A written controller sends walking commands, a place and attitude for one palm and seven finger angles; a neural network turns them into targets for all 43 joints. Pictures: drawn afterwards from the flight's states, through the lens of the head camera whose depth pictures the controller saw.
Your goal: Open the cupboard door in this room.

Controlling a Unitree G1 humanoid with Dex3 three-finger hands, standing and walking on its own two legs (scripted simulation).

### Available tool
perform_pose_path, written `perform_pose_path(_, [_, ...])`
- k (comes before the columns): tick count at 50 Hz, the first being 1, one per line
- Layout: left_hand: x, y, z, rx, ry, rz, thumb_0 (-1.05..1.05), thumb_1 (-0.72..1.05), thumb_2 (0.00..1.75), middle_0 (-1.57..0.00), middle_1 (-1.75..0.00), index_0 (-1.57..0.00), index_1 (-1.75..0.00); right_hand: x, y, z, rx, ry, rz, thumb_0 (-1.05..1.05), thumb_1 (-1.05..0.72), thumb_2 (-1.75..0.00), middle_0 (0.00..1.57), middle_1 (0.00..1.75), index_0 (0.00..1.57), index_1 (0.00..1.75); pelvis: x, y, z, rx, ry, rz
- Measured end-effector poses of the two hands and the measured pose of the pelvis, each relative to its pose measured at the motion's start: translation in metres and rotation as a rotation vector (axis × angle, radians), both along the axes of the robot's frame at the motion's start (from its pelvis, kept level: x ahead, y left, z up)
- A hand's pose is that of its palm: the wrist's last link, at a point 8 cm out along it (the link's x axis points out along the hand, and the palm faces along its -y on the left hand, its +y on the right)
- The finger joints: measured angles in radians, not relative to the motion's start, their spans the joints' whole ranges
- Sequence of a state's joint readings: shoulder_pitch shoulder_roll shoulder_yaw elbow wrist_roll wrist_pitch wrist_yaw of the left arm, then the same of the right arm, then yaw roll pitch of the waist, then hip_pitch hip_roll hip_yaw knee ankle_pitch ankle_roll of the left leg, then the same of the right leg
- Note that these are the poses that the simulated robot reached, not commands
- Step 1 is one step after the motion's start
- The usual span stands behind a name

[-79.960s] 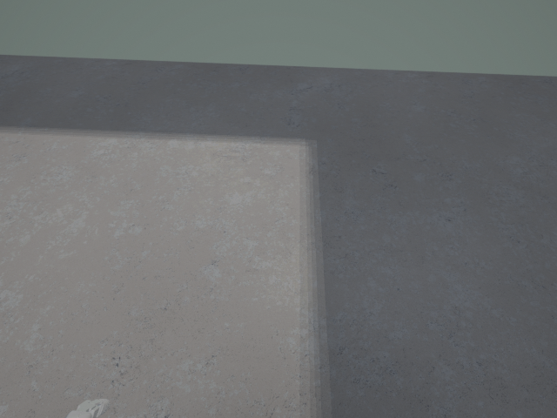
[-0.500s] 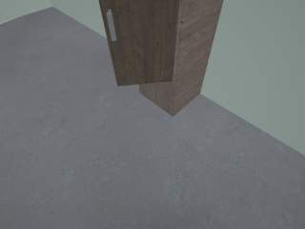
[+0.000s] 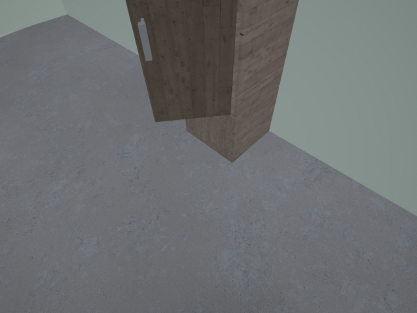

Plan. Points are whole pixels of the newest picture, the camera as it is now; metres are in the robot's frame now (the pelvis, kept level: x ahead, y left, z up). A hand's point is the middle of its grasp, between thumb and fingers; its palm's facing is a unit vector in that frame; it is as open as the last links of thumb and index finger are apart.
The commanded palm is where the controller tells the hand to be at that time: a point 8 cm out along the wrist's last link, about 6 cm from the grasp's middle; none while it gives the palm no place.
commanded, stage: walk to a spot facing it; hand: left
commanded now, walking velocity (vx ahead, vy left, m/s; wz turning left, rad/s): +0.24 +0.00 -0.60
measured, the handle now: (145, 39) +0.98 +0.29 +0.05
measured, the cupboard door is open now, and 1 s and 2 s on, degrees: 51 51 51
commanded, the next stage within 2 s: turn to face it in 0.24 s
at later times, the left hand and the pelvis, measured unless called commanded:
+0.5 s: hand (164, 311) +0.16 +0.12 -0.17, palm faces -0.16 -0.96 -0.21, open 7.4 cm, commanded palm none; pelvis +0.11 -0.05 +0.00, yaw -11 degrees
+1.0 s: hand (171, 245) +0.30 +0.12 -0.17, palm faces +0.04 -0.95 -0.31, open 7.3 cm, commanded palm none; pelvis +0.21 -0.10 -0.01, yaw +1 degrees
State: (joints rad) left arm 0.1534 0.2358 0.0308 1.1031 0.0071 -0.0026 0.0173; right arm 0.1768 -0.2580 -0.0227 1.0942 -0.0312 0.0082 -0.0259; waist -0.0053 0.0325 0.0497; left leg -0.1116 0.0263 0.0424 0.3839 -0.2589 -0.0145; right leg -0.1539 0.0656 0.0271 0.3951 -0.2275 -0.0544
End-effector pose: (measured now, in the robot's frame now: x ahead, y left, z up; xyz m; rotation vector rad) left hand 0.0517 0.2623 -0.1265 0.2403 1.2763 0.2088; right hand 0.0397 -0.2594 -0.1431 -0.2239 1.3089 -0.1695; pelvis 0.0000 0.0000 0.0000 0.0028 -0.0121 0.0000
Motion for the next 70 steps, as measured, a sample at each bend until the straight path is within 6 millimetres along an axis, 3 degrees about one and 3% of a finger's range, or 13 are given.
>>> perform_pose_path(5, [-0.001,-0.010,-0.011,-0.034,0.063,-0.020,0.00,0.91,0.89,-0.20,-0.30,-0.20,-0.30,-0.013,0.005,-0.007,0.019,0.014,-0.065,0.01,-0.91,-0.90,0.20,0.30,0.20,0.30,0.012,-0.002,-0.007,0.010,0.013,-0.054])
perform_pose_path(8, [0.007,-0.019,-0.014,-0.044,0.105,-0.050,0.00,0.91,0.89,-0.20,-0.30,-0.20,-0.30,-0.028,0.005,-0.013,0.033,0.038,-0.121,0.01,-0.91,-0.90,0.20,0.30,0.20,0.30,0.023,-0.007,-0.011,0.025,0.019,-0.097])
perform_pose_path(13, [0.054,-0.046,-0.019,-0.048,0.072,-0.114,0.01,0.91,0.89,-0.20,-0.30,-0.20,-0.30,-0.057,-0.002,-0.029,0.064,0.150,-0.192,0.01,-0.91,-0.90,0.20,0.30,0.21,0.30,0.047,-0.026,-0.021,0.022,0.017,-0.142])
perform_pose_path(15, [0.070,-0.055,-0.022,-0.042,0.030,-0.116,0.00,0.91,0.89,-0.20,-0.30,-0.20,-0.30,-0.058,-0.008,-0.033,0.075,0.200,-0.214,0.01,-0.91,-0.90,0.20,0.30,0.21,0.30,0.055,-0.034,-0.026,0.014,0.010,-0.151])
perform_pose_path(18, [0.083,-0.068,-0.019,-0.038,0.035,-0.122,0.00,0.91,0.89,-0.20,-0.30,-0.20,-0.30,-0.036,-0.017,-0.027,0.073,0.195,-0.238,0.01,-0.91,-0.90,0.20,0.30,0.20,0.30,0.068,-0.042,-0.019,0.007,0.014,-0.173])
perform_pose_path(26, [0.116,-0.102,-0.016,-0.087,0.113,-0.155,0.00,0.91,0.89,-0.20,-0.30,-0.20,-0.30,0.069,-0.022,-0.006,0.084,0.010,-0.256,0.01,-0.91,-0.90,0.20,0.30,0.20,0.30,0.119,-0.054,-0.002,0.011,0.035,-0.189])
perform_pose_path(34, [0.154,-0.099,-0.045,-0.126,0.098,-0.059,0.01,0.93,0.89,-0.20,-0.30,-0.20,-0.30,0.154,-0.019,-0.012,0.042,-0.042,-0.147,0.00,-0.94,-0.90,0.20,0.30,0.20,0.30,0.173,-0.050,-0.020,-0.012,0.006,-0.118])
perform_pose_path(42, [0.208,-0.085,-0.021,-0.069,0.004,-0.026,0.01,0.93,0.89,-0.20,-0.30,-0.20,-0.30,0.176,-0.028,-0.008,0.044,0.015,-0.075,0.00,-0.93,-0.90,0.20,0.30,0.21,0.30,0.192,-0.057,-0.009,-0.006,0.031,-0.055])
perform_pose_path(49, [0.239,-0.094,-0.004,0.011,-0.095,-0.014,0.00,0.92,0.90,-0.20,-0.30,-0.20,-0.30,0.187,-0.062,-0.019,0.077,0.053,-0.051,0.01,-0.91,-0.90,0.20,0.30,0.21,0.30,0.206,-0.090,-0.013,0.012,0.038,0.009])
perform_pose_path(54, [0.231,-0.111,0.002,0.030,-0.091,0.018,0.00,0.91,0.89,-0.20,-0.30,-0.20,-0.30,0.211,-0.090,-0.022,0.075,0.050,-0.032,0.01,-0.91,-0.90,0.20,0.30,0.20,0.30,0.215,-0.108,-0.012,0.024,0.023,0.058])
perform_pose_path(59, [0.209,-0.130,-0.001,-0.007,-0.043,0.075,0.00,0.91,0.89,-0.20,-0.30,-0.20,-0.30,0.245,-0.100,-0.010,0.060,0.017,0.023,0.01,-0.91,-0.90,0.20,0.30,0.20,0.30,0.224,-0.115,-0.005,0.039,0.020,0.096])
perform_pose_path(67, [0.156,-0.139,-0.027,-0.108,0.064,0.211,0.00,0.91,0.89,-0.20,-0.30,-0.20,-0.30,0.305,-0.078,-0.001,0.035,-0.069,0.171,0.01,-0.91,-0.90,0.20,0.30,0.20,0.30,0.238,-0.105,-0.012,0.004,0.022,0.154])
perform_pose_path(70, [0.145,-0.136,-0.033,-0.125,0.128,0.230,0.00,0.91,0.89,-0.20,-0.30,-0.20,-0.30,0.312,-0.068,0.000,0.032,-0.083,0.191,0.01,-0.91,-0.90,0.20,0.30,0.20,0.30,0.246,-0.101,-0.014,0.014,0.017,0.149])
